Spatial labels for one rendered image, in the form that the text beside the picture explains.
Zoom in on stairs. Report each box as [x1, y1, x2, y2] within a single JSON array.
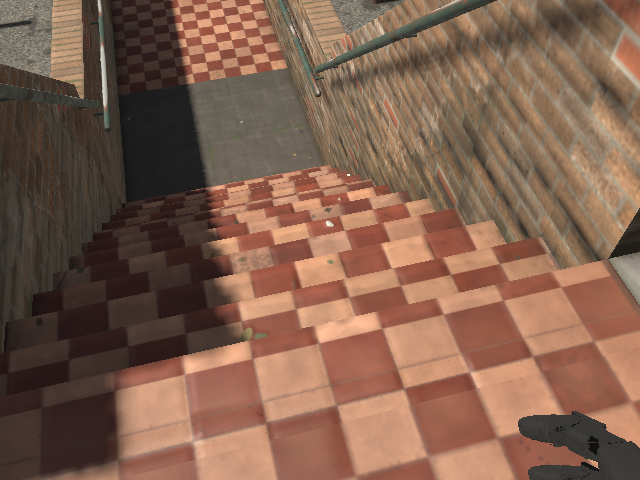
[[0, 164, 562, 397]]

